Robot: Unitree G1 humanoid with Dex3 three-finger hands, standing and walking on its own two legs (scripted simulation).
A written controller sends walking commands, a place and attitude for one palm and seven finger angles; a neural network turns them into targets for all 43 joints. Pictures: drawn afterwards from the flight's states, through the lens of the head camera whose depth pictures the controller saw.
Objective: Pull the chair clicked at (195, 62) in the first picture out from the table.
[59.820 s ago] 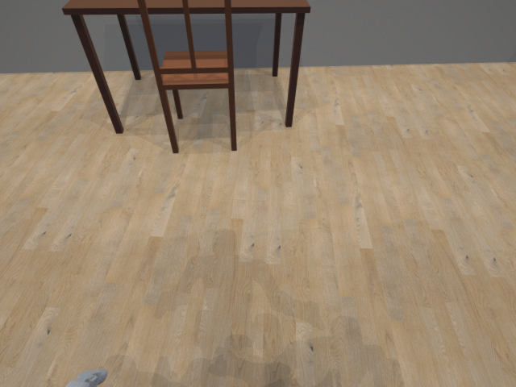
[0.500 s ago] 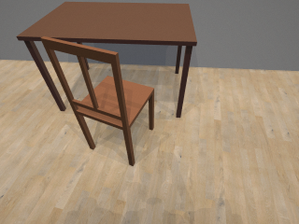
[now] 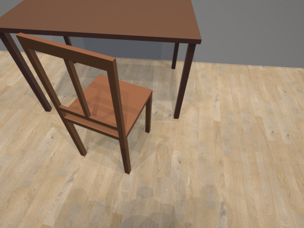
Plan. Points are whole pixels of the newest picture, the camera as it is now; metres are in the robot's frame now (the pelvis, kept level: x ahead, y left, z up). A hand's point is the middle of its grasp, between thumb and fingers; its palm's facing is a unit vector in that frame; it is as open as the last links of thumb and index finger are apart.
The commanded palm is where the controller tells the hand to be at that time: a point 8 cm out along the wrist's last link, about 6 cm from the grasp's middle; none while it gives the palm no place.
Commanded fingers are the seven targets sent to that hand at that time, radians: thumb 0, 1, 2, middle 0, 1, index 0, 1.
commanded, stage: come to a stop and stand still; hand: left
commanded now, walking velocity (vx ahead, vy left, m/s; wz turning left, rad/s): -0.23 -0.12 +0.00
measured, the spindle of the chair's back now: (79, 91) +0.62 +0.36 -0.07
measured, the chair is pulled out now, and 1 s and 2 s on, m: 0.24 0.24 0.24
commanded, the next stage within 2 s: look again from close up in 1.14 s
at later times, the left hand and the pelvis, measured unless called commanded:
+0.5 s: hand (93, 225) +0.15 +0.18 -0.16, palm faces +0.00 -0.97 -0.24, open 7.4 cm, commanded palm none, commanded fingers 0.00 0.90 0.90 -0.20 -0.30 -0.20 -0.30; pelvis +0.04 +0.00 +0.00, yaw +0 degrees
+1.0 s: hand out of the picture -0.01 +0.22 -0.16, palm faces +0.04 -0.96 -0.26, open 7.4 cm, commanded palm none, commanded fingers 0.00 0.90 0.90 -0.20 -0.30 -0.20 -0.30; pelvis +0.00 +0.02 +0.00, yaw +0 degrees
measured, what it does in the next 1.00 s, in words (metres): steps on the spot: right foot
